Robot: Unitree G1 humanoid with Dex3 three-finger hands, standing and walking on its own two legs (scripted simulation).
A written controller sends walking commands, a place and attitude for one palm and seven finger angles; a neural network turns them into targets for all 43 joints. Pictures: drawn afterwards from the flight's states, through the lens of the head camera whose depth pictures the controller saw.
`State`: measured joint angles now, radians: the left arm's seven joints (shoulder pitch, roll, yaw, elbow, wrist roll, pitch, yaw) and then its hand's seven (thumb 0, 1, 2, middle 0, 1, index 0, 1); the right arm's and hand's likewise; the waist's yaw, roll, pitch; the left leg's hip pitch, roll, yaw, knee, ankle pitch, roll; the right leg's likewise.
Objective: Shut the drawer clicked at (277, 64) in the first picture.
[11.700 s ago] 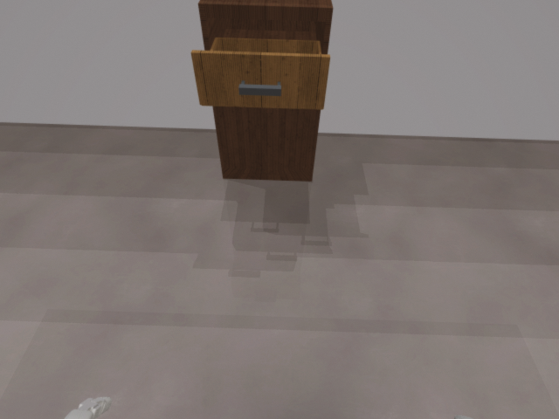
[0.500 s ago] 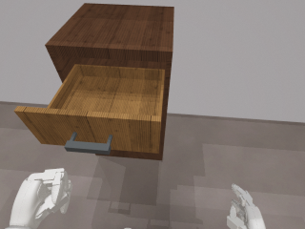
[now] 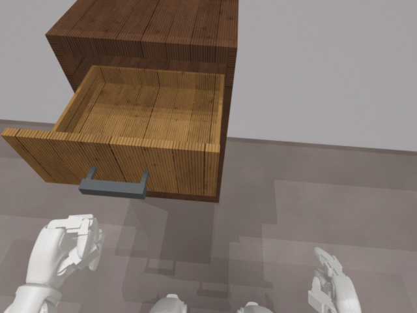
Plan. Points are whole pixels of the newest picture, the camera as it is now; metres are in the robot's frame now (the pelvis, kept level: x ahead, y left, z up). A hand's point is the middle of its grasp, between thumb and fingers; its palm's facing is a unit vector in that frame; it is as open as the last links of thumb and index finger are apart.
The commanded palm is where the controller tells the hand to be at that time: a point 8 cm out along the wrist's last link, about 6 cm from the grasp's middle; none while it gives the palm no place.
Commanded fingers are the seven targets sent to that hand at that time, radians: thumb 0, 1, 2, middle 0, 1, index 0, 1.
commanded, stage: bring the fist close to the handle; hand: left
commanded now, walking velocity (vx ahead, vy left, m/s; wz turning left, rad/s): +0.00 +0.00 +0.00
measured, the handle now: (116, 180) +0.38 +0.22 +0.00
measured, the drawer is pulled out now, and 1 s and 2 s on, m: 0.29 0.29 0.20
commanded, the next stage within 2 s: push the drawer shut in 0.94 s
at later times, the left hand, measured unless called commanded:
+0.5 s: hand (121, 231) +0.27 +0.18 +0.00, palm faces -0.06 -1.00 -0.05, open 3.3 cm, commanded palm +0.25 +0.24 +0.00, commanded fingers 0.00 0.90 0.90 -1.40 -1.60 -1.40 -1.60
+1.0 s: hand (125, 231) +0.27 +0.18 +0.00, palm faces -0.06 -1.00 -0.05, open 3.3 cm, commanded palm +0.25 +0.24 +0.00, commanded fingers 0.00 0.90 0.90 -1.40 -1.60 -1.40 -1.60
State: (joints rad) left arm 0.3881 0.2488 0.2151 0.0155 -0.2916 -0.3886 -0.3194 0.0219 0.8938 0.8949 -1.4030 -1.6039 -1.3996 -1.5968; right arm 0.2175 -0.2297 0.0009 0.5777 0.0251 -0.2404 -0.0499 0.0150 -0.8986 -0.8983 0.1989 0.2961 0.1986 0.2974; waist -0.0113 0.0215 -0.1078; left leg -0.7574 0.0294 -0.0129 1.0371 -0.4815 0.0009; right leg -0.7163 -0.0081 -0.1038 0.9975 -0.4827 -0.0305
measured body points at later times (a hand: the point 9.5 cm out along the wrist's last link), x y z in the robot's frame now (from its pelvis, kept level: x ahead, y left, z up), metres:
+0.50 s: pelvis -0.01 +0.01 -0.04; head +0.08 +0.02 +0.41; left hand +0.26 +0.24 +0.00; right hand +0.16 -0.23 -0.12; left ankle +0.02 +0.12 -0.67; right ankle +0.01 -0.10 -0.67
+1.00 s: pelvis -0.01 +0.01 -0.04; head +0.09 +0.01 +0.40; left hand +0.26 +0.23 +0.00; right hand +0.16 -0.24 -0.13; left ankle +0.02 +0.12 -0.67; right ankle +0.01 -0.10 -0.67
